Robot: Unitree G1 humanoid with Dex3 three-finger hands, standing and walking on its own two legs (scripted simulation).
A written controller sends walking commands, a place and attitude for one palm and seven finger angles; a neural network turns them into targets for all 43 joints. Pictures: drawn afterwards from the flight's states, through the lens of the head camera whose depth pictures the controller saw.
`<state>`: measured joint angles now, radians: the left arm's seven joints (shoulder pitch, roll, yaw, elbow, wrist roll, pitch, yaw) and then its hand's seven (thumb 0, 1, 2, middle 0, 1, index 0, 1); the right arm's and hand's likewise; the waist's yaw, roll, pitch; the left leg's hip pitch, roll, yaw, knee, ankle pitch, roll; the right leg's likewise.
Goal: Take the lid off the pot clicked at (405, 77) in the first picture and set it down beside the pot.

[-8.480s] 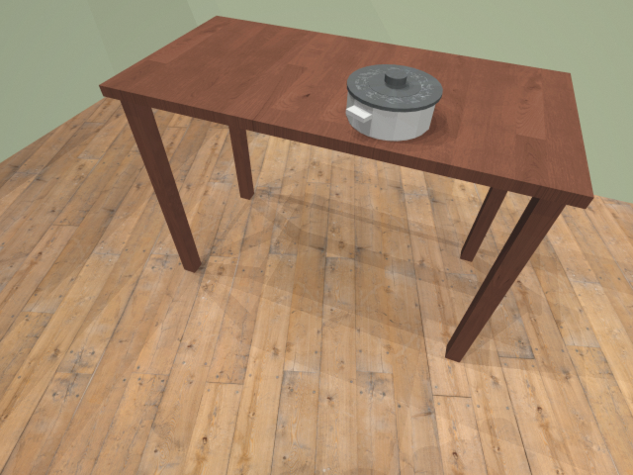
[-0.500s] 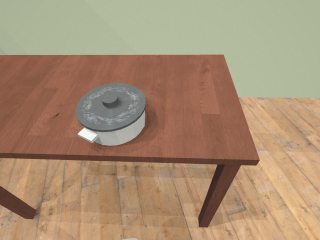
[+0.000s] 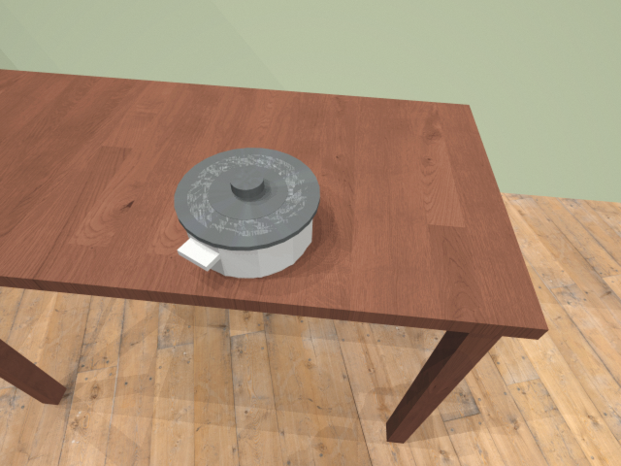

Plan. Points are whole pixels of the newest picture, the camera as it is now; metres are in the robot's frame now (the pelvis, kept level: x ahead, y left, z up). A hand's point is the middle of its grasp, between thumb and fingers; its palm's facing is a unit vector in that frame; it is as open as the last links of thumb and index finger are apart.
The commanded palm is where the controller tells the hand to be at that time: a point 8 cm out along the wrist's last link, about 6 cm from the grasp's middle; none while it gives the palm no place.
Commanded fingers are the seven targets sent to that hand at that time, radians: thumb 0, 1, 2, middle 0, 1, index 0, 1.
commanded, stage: come to a stop and stand still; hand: left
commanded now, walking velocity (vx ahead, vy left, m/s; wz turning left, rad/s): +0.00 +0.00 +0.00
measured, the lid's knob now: (247, 182) +0.45 +0.14 +0.12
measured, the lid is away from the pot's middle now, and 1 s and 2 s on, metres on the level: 0.00 0.00 0.00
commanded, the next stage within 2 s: look again from close up in 0.04 s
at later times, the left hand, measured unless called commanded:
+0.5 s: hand out of the picture +0.07 +0.17 -0.16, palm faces -0.03 -0.97 -0.26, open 7.3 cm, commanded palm none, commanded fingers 0.00 0.90 0.90 -0.20 -0.30 -0.20 -0.30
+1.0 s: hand out of the picture +0.06 +0.14 -0.17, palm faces -0.01 -0.97 -0.23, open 7.3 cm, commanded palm none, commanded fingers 0.00 0.90 0.90 -0.20 -0.30 -0.20 -0.30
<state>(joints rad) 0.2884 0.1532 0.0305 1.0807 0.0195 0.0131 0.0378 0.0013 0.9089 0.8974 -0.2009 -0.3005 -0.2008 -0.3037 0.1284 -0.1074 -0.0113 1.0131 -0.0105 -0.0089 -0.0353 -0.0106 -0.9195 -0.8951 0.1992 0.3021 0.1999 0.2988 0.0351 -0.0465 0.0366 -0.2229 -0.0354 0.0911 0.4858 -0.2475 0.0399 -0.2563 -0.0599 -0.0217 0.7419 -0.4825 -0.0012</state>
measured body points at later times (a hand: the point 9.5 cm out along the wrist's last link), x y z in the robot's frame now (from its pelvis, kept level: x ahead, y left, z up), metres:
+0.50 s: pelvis +0.03 -0.02 +0.00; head +0.04 -0.04 +0.45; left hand +0.07 +0.22 -0.14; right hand +0.02 -0.25 -0.17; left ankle +0.01 +0.10 -0.73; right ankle -0.02 -0.12 -0.73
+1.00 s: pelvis +0.04 -0.04 +0.00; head +0.07 -0.05 +0.45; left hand +0.07 +0.19 -0.15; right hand +0.07 -0.27 -0.16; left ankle +0.01 +0.10 -0.73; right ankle -0.02 -0.12 -0.73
